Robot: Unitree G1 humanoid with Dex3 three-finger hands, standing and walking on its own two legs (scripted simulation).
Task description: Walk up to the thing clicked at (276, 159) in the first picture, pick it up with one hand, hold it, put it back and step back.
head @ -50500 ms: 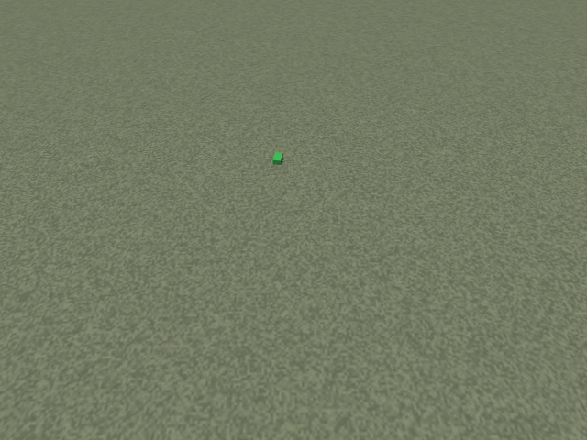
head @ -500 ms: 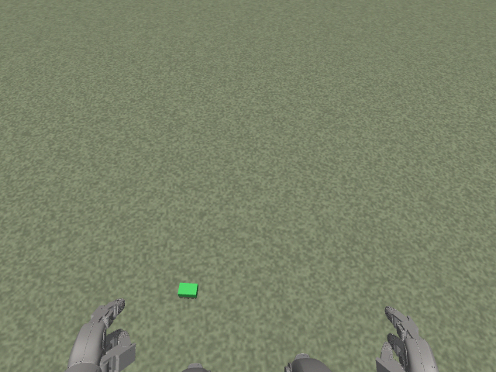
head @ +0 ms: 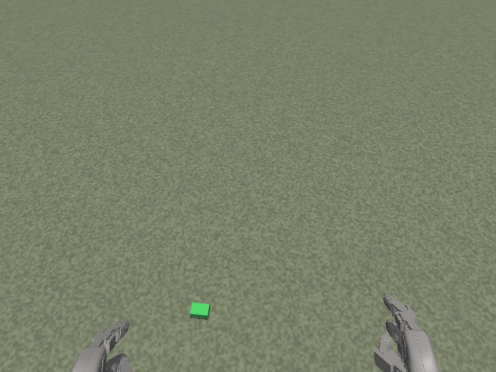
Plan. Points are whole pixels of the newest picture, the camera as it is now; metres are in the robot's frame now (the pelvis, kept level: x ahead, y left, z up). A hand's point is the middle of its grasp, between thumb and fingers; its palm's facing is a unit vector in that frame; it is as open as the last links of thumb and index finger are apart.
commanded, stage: home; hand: left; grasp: from above
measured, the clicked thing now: (200, 310) +0.49 +0.18 -0.70
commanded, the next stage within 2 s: stand in 1.66 s
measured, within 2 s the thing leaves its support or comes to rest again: neither
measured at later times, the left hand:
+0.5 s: hand out of the picture +0.16 +0.18 -0.05, palm faces +0.04 -0.98 -0.21, open 7.4 cm
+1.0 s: hand out of the picture +0.17 +0.18 -0.05, palm faces +0.04 -0.98 -0.21, open 7.4 cm
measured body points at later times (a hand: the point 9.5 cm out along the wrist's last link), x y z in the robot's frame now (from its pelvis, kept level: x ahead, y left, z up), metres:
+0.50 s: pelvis +0.00 +0.00 +0.00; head +0.02 +0.01 +0.45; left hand +0.16 +0.23 -0.03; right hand +0.16 -0.24 -0.06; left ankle +0.00 +0.13 -0.68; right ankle +0.01 -0.14 -0.68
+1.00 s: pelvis +0.00 +0.00 +0.00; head +0.02 +0.00 +0.45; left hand +0.16 +0.23 -0.03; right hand +0.16 -0.25 -0.07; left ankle +0.00 +0.13 -0.68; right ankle +0.01 -0.14 -0.68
